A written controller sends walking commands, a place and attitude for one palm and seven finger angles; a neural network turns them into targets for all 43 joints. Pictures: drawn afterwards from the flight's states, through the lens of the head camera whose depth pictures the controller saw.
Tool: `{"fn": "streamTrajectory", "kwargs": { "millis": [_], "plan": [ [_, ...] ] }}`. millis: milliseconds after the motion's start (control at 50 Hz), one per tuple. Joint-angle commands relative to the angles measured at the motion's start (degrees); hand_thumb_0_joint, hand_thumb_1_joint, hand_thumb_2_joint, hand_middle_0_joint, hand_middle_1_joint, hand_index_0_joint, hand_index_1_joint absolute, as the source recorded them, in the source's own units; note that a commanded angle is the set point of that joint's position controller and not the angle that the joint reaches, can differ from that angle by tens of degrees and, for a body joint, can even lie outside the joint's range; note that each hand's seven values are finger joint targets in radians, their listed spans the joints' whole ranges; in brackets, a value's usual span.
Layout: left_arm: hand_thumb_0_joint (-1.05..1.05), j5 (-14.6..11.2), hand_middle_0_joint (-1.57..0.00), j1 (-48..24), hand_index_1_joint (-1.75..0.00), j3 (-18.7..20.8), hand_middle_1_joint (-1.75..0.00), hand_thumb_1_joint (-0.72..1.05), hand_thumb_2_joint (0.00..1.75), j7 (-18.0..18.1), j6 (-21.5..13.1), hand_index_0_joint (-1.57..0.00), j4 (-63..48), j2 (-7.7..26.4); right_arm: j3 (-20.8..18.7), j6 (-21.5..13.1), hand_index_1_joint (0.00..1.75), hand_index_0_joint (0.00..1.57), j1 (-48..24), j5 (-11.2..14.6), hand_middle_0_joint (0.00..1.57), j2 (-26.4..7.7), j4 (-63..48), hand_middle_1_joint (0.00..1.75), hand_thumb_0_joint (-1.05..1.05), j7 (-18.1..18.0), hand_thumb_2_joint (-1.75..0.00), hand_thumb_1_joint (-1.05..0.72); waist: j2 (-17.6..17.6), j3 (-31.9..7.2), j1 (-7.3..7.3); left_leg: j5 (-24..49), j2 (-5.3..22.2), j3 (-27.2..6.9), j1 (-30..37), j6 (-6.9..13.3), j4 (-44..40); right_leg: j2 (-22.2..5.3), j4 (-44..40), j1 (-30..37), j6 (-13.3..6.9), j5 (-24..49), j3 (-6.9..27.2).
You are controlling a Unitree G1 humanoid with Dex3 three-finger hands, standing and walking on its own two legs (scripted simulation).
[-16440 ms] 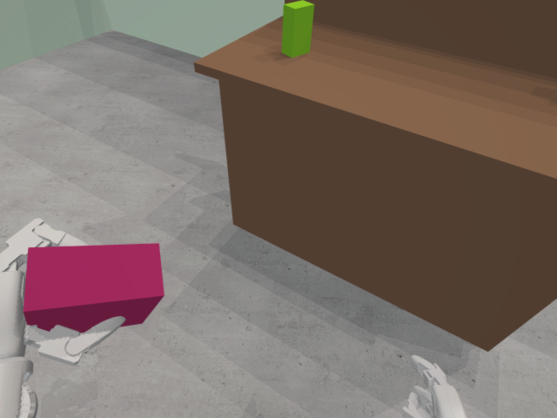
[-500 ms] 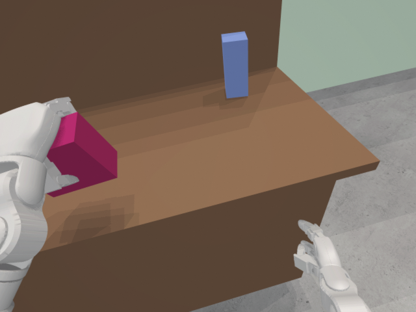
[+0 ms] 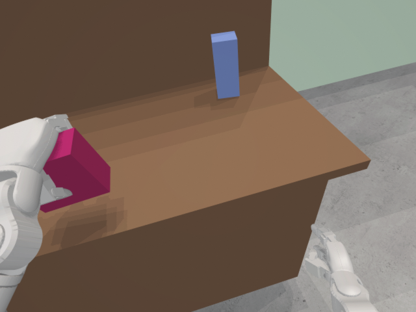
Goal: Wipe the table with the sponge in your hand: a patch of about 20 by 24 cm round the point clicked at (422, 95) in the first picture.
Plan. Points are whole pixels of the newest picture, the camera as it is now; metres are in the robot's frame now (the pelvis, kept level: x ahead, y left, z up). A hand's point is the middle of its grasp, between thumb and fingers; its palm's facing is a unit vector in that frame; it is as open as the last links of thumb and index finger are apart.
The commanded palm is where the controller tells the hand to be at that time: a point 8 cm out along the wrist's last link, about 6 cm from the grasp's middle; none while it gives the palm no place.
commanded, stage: move the sponge above the wiping area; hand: left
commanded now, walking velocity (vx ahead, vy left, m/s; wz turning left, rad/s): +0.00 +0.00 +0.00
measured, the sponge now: (65, 178) +0.25 +0.30 +0.18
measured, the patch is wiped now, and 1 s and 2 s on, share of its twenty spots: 0.00 0.00 0.00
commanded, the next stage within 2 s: none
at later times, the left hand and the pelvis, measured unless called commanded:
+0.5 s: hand (54, 163) +0.26 +0.32 +0.20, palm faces +0.13 -0.03 -0.99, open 10.2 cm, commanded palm +0.22 +0.31 +0.28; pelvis +0.00 +0.01 +0.00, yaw +1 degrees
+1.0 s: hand (67, 155) +0.29 +0.32 +0.19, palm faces +0.11 -0.04 -0.99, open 10.2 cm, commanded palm +0.24 +0.31 +0.26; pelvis +0.01 +0.02 +0.01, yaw +1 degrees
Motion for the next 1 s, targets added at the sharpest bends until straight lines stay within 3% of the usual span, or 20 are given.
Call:
{"fn": "streamTrajectory", "kwargs": {
  "millis": [0, 40, 200, 240, 260, 320, 340, 400, 440, 500, 540, 580, 640, 700, 740, 780, 840, 860, 940, 980],
  "plan": [
    [0.0, 4.2, -1.2, -21.9, -1.6, 9.4, -1.6, 0.1, 1.3, 3.0, -2.2, -1.2, -5.9, 16.8, -1.2, -4.2, 0.3, 0.2, -14.8, -0.3, 0.2, -3.1, -10.4, 0.3, 0.0, -0.7, -0.9, -0.9, -4.3, -11.9, -0.39, 7.1, -0.7, -5.1, 3.4, 1.1, -1.6, -7.5, -9.4, 1.2, 2.2, 0.9, 13.8],
    [0.0, 4.8, -1.2, -24.2, -1.6, 11.5, -1.6, 0.1, 1.3, 3.3, -2.5, -1.2, -6.4, 19.2, -1.2, -5.1, 0.3, 0.2, -17.1, 0.1, 0.2, -2.6, -10.4, 0.3, 0.0, -0.8, -0.9, -0.9, -3.1, -13.6, 0.16, 7.3, -0.8, -5.3, 4.2, 0.9, -1.0, -7.3, -9.4, 2.0, 1.3, 0.9, 17.0],
    [0.0, 4.4, -1.2, -18.8, -1.6, 10.5, -1.6, 0.1, 1.3, 2.0, -1.6, -1.2, -4.3, 16.7, -1.2, -3.8, 0.3, 0.2, -14.8, -0.3, 0.2, -2.9, -10.2, 0.3, 0.0, 0.4, -0.9, -0.9, -3.9, -15.1, 0.36, 11.3, -0.3, -4.8, 3.0, 0.9, -1.8, -7.5, -6.8, 5.2, 2.1, 11.2, 12.3],
    [0.0, 4.1, -1.2, -19.1, -1.6, 10.6, -1.6, 0.1, 1.3, 1.5, -1.3, -1.2, -6.3, 16.2, -0.8, -4.3, 0.3, 0.2, -17.6, 0.2, 0.2, -2.1, -11.1, 0.3, 0.0, 0.5, -0.9, -0.9, -3.4, -14.6, 0.45, 10.6, -0.4, -5.1, 3.6, 1.0, -1.6, -7.0, -7.1, 4.2, 1.6, 10.1, 14.2],
    [0.0, 4.0, -1.2, -17.6, -1.6, 10.5, -1.6, 0.1, 1.3, 1.5, -1.3, -1.2, -4.9, 16.1, -1.2, -3.8, 0.3, 0.2, -14.9, -0.4, 0.2, -3.0, -10.5, 0.3, 0.0, 0.4, -0.9, -0.9, -4.1, -15.2, 0.31, 10.7, 0.0, -4.7, 2.8, 1.1, -1.7, -7.4, -6.6, 5.1, 2.0, 10.8, 11.7],
    [0.0, 4.8, -1.2, -19.1, -1.6, 9.6, -1.6, 0.1, 1.3, 1.2, -1.7, -1.2, -4.5, 16.1, -1.1, -3.3, 0.3, 0.2, -14.4, -0.1, 0.2, -2.8, -10.8, 0.3, 0.0, 0.3, -0.9, -0.9, -5.6, -13.4, -0.16, 8.8, -0.2, -4.8, 2.7, 1.2, -2.4, -7.3, -7.5, 2.8, 2.6, 7.4, 11.4],
    [0.0, 5.0, -1.2, -20.9, -1.6, 10.9, -1.6, 0.1, 1.3, 1.4, -1.6, -1.2, -3.9, 17.6, -0.8, -4.0, 0.3, 0.2, -16.7, 0.3, 0.2, -2.6, -10.6, 0.3, 0.0, 0.1, -0.9, -0.9, -4.7, -13.0, -0.13, 8.0, -0.3, -5.2, 3.2, 1.0, -2.0, -6.7, -8.2, 2.2, 1.7, 5.5, 14.0],
    [0.0, 5.9, -1.2, -24.3, -1.6, 7.2, -1.6, 0.1, 1.3, 1.6, -2.5, -1.2, -3.3, 15.0, -1.2, -3.8, 0.3, 0.2, -14.4, -0.2, 0.2, -2.9, -10.2, 0.3, 0.0, -0.1, -0.9, -0.9, -2.7, -13.5, -0.51, 7.4, -0.5, -5.2, 4.1, 1.1, -3.0, -6.8, -8.2, 1.4, 2.0, 4.1, 10.8],
    [0.0, 6.5, -1.2, -26.0, -1.6, 7.9, -1.6, 0.1, 1.3, 2.0, -2.9, -1.2, -5.7, 16.2, -0.8, -4.7, 0.3, 0.2, -17.3, 0.2, 0.2, -2.2, -10.9, 0.3, 0.0, -0.2, -0.9, -0.9, -0.6, -15.4, 0.19, 7.6, -0.7, -5.9, 5.1, 1.0, -2.9, -6.5, -8.1, 2.6, 0.9, 3.6, 13.5],
    [0.0, 7.5, -1.2, -26.6, -1.6, 7.4, -1.6, 0.1, 1.3, 2.3, -3.5, -1.2, -1.5, 16.0, -1.3, -4.4, 0.3, 0.2, -13.9, -0.6, 0.2, -2.9, -9.4, 0.3, 0.0, -0.3, -0.9, -0.9, -3.9, -15.0, -0.35, 8.4, -0.6, -5.5, 4.7, 1.2, -3.4, -6.6, -8.2, 2.4, 1.6, 4.8, 10.7],
    [0.0, 6.8, -1.2, -26.4, -1.6, 9.6, -1.6, 0.1, 1.3, 2.6, -3.9, -1.2, -4.1, 17.6, -1.1, -5.0, 0.3, 0.2, -16.4, 0.0, 0.2, -2.3, -10.1, 0.3, 0.0, -0.2, -0.9, -0.9, -1.5, -16.1, 0.41, 8.4, -0.7, -6.2, 5.3, 1.0, -3.4, -6.2, -8.0, 3.5, 0.7, 4.6, 13.1],
    [0.0, 7.1, -1.2, -27.3, -1.6, 5.9, -1.6, 0.1, 1.3, 2.8, -3.7, -1.2, -2.1, 13.6, -1.0, -4.6, 0.3, 0.2, -14.0, -0.3, 0.2, -2.3, -9.4, 0.3, 0.0, 0.0, -0.9, -0.9, -2.0, -14.9, -0.3, 9.1, -0.5, -6.0, 5.3, 0.9, -4.3, -6.4, -8.0, 2.3, 1.4, 5.5, 9.7],
    [0.0, 7.3, -1.2, -28.4, -1.6, 5.7, -1.6, 0.1, 1.3, 2.9, -2.8, -1.2, -1.6, 13.2, -0.9, -4.9, 0.3, 0.2, -16.2, 0.1, 0.2, -2.2, -9.9, 0.3, 0.0, 0.2, -0.9, -0.9, -1.3, -14.4, 0.22, 8.0, -0.5, -6.5, 5.3, 0.8, -4.8, -5.7, -8.1, 2.4, 0.5, 4.5, 10.9],
    [0.0, 8.2, -1.2, -28.7, -1.6, 3.8, -1.6, 0.1, 1.3, 2.6, -2.3, -1.2, 1.0, 11.8, -1.1, -4.1, 0.3, 0.2, -13.8, -0.3, 0.2, -2.8, -9.3, 0.3, 0.0, 0.2, -0.9, -0.9, -3.4, -14.9, -0.27, 7.9, -0.3, -5.9, 4.8, 0.9, -5.4, -5.9, -8.2, 2.5, 1.3, 4.6, 8.3],
    [0.0, 8.4, -1.2, -29.2, -1.6, 4.5, -1.6, 0.1, 1.3, 2.6, -2.0, -1.2, -0.7, 12.4, -0.8, -4.4, 0.3, 0.2, -15.9, 0.2, 0.2, -2.4, -10.1, 0.3, 0.0, 0.3, -0.9, -0.9, -2.4, -15.6, 0.11, 8.1, -0.5, -6.5, 5.5, 0.9, -5.3, -5.3, -7.9, 2.9, 0.5, 4.8, 10.2],
    [0.0, 8.8, -1.2, -29.6, -1.6, 2.6, -1.6, 0.1, 1.3, 2.4, -2.0, -1.2, 0.4, 10.8, -0.8, -4.1, 0.3, 0.2, -13.9, 0.0, 0.2, -2.4, -9.8, 0.3, 0.0, 0.5, -0.9, -0.9, -3.6, -15.8, -0.49, 8.7, -0.4, -6.4, 5.2, 0.9, -5.6, -5.6, -7.7, 2.8, 1.2, 5.4, 8.0],
    [0.0, 9.4, -1.2, -30.5, -1.6, 4.2, -1.6, 0.1, 1.3, 2.3, -1.8, -1.2, 0.0, 12.7, -0.8, -4.1, 0.3, 0.2, -15.4, 0.2, 0.2, -2.5, -9.9, 0.3, 0.0, 0.5, -0.9, -0.9, -2.9, -16.4, -0.23, 8.9, -0.5, -6.5, 5.8, 1.1, -5.4, -5.0, -7.8, 3.2, 0.6, 5.9, 9.7],
    [0.0, 9.2, -1.2, -30.2, -1.6, 3.0, -1.6, 0.1, 1.3, 2.3, -1.9, -1.2, -0.3, 11.2, -1.1, -4.0, 0.3, 0.2, -14.0, -0.3, 0.2, -2.7, -10.0, 0.3, 0.0, 0.5, -0.9, -0.9, -3.1, -18.1, -0.11, 9.9, -0.5, -6.1, 5.6, 1.3, -5.1, -5.6, -7.2, 4.5, 0.9, 7.4, 8.0],
    [0.0, 9.5, -1.2, -30.2, -1.6, 5.3, -1.6, 0.1, 1.3, 2.5, -2.0, -1.2, 0.5, 13.6, -0.9, -3.9, 0.3, 0.2, -14.6, 0.1, 0.2, -2.7, -9.7, 0.3, 0.0, 0.7, -0.9, -0.9, -3.0, -16.5, -0.25, 10.7, -0.6, -6.6, 5.9, 1.1, -5.1, -4.8, -7.5, 3.6, 0.5, 8.3, 9.6],
    [0.0, 9.8, -1.2, -29.6, -1.6, 3.8, -1.6, 0.1, 1.3, 2.8, -2.3, -1.2, 1.0, 11.8, -1.1, -3.7, 0.3, 0.2, -12.8, -0.2, 0.2, -2.7, -9.4, 0.3, 0.0, 0.9, -0.9, -0.9, -3.0, -17.3, -0.41, 12.1, -0.6, -6.1, 5.9, 1.2, -4.9, -5.4, -7.3, 4.0, 1.0, 9.9, 7.9]
  ]
}}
